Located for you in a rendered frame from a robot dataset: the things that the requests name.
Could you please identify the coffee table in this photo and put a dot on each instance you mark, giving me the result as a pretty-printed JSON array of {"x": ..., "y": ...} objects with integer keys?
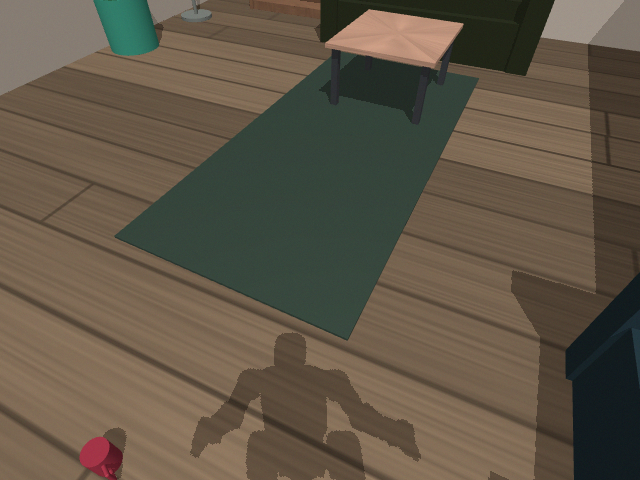
[{"x": 398, "y": 37}]

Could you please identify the floor lamp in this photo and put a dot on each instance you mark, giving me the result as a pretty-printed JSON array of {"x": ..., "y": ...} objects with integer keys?
[{"x": 196, "y": 15}]

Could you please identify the sofa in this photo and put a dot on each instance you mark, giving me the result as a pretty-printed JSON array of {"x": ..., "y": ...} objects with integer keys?
[{"x": 497, "y": 34}]

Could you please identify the bookshelf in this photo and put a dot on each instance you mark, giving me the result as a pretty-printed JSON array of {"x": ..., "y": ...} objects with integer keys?
[{"x": 305, "y": 8}]

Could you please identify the mug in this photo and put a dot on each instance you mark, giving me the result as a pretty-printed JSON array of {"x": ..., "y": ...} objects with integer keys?
[{"x": 102, "y": 457}]

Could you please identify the armchair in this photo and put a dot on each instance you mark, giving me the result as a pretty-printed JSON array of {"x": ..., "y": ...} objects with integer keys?
[{"x": 603, "y": 364}]

